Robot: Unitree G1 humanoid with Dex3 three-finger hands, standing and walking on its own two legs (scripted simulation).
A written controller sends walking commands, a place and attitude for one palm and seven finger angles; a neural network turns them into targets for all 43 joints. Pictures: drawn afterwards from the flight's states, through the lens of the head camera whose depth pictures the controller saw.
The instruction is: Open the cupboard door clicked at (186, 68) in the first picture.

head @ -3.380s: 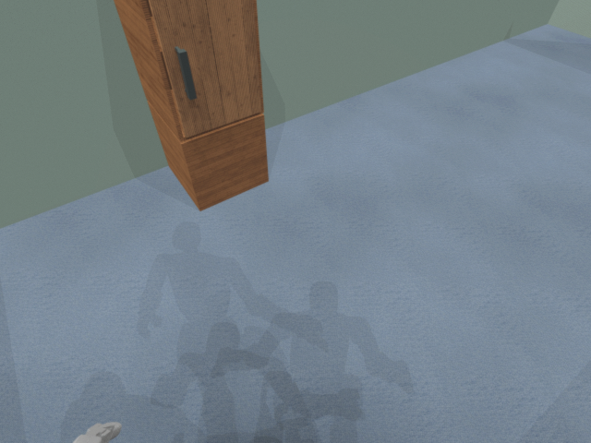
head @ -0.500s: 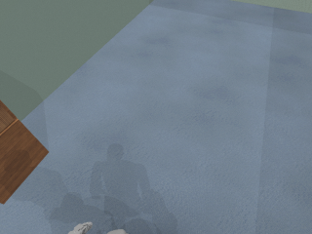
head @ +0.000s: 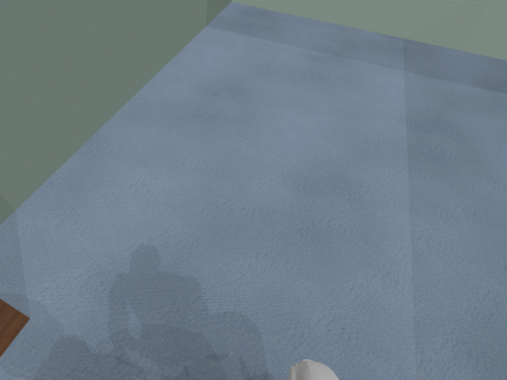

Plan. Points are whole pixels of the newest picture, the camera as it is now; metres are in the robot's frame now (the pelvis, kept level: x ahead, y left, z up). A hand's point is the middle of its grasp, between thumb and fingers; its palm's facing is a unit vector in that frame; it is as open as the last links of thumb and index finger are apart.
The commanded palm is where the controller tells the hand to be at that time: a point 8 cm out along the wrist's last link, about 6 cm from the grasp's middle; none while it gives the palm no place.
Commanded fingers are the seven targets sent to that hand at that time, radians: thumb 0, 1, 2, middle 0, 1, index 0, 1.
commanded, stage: turn to face it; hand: left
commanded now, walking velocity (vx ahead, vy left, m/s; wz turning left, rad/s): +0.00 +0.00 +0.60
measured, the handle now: out of the picture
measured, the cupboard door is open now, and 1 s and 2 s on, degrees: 0 0 0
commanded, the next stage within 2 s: none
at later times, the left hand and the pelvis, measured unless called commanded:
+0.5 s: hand (149, 361) +0.18 +0.19 -0.19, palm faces +0.25 -0.95 -0.18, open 7.3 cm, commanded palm none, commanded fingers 0.00 0.90 0.90 -0.20 -0.30 -0.20 -0.30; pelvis +0.10 -0.01 -0.02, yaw +14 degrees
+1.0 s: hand out of the picture +0.09 +0.24 -0.16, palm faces +0.51 -0.82 -0.28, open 7.4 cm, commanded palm none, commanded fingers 0.00 0.90 0.90 -0.20 -0.30 -0.20 -0.30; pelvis +0.11 +0.00 -0.01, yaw +30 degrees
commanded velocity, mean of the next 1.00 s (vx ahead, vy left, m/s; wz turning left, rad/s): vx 0.00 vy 0.00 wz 0.60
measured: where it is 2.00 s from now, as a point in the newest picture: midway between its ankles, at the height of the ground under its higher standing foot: outside the picture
